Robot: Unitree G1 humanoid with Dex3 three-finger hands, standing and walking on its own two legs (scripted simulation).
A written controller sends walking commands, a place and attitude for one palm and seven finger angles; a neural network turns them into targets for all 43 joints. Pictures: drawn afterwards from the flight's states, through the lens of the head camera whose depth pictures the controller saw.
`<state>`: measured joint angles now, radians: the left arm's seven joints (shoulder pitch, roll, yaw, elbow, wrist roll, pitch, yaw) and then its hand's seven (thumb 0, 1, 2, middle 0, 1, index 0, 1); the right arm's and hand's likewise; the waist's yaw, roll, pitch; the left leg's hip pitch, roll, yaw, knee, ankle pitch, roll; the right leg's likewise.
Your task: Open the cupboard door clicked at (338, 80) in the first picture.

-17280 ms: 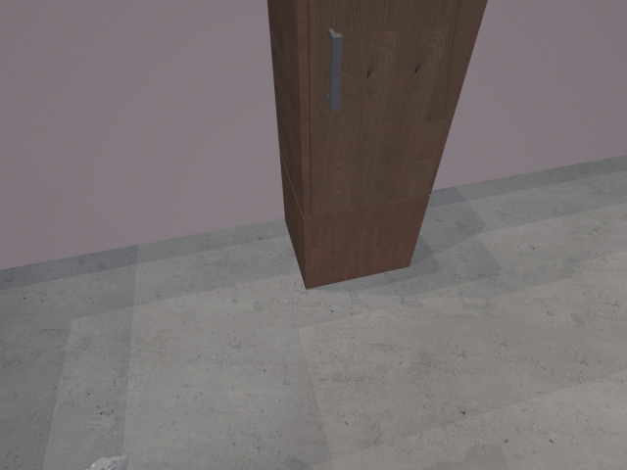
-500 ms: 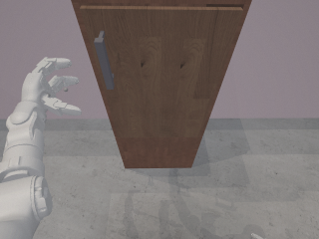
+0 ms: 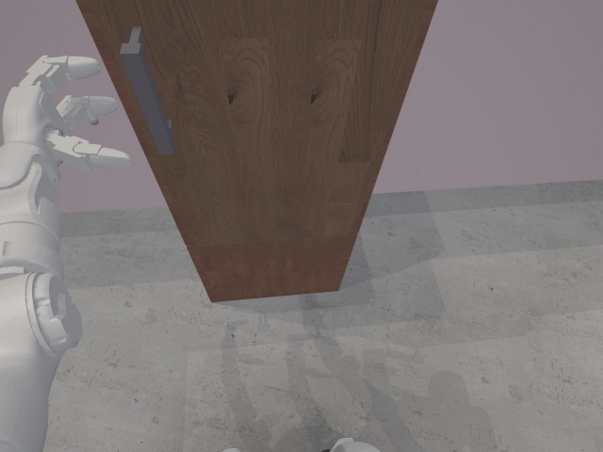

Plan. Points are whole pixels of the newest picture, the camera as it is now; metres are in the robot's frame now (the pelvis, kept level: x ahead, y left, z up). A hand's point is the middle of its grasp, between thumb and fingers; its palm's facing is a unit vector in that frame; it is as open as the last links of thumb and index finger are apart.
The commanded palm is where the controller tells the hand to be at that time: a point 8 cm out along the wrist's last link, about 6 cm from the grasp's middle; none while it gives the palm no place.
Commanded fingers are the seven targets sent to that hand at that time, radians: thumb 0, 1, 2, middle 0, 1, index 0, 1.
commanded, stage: move the hooked fingers beside the handle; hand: left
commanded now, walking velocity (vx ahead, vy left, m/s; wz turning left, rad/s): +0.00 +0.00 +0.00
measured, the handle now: (153, 95) +0.56 +0.16 +0.13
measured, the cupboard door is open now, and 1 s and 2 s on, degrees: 0 0 0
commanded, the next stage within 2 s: slide the fingers in behind the handle in 0.86 s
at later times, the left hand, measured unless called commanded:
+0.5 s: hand (90, 118) +0.51 +0.23 +0.14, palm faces +0.02 -1.00 +0.02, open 14.0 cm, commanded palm +0.49 +0.27 +0.13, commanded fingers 0.00 -0.50 0.30 -0.30 -1.20 -0.30 -1.20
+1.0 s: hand (97, 121) +0.51 +0.22 +0.14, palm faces +0.03 -1.00 +0.00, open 14.0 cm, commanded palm +0.49 +0.26 +0.13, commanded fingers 0.00 -0.50 0.30 -0.30 -1.20 -0.30 -1.20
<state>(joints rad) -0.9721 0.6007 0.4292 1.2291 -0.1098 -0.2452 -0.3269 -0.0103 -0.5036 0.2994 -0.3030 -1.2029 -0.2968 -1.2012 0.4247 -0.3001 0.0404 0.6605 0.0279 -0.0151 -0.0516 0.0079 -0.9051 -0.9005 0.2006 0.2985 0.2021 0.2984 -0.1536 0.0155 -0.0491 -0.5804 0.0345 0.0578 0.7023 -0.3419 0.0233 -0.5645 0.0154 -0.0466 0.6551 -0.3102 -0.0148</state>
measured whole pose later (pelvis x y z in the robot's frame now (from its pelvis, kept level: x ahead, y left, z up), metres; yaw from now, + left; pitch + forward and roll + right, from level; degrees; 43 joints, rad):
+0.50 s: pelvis +0.01 +0.01 +0.00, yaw -1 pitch +15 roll -2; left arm -0.93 0.58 0.44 1.15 -0.12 -0.25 -0.33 -0.01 -0.50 0.30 -0.30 -1.20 -0.30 -1.20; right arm 0.45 -0.29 0.03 0.64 0.02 0.04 -0.03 0.01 -0.91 -0.90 0.20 0.30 0.20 0.30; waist -0.15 0.02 -0.08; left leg -0.62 0.04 0.06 0.73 -0.37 0.03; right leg -0.59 0.02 -0.04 0.66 -0.32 0.00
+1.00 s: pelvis +0.00 +0.01 -0.01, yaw +0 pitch +15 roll -2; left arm -0.99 0.59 0.41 1.22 -0.10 -0.25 -0.30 -0.01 -0.50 0.30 -0.30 -1.20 -0.30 -1.20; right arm 0.43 -0.29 0.04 0.63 0.02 0.02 -0.03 0.01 -0.91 -0.90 0.20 0.30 0.20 0.30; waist -0.16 0.02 -0.07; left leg -0.64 0.04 0.05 0.76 -0.37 0.03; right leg -0.61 0.02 -0.05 0.69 -0.33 -0.01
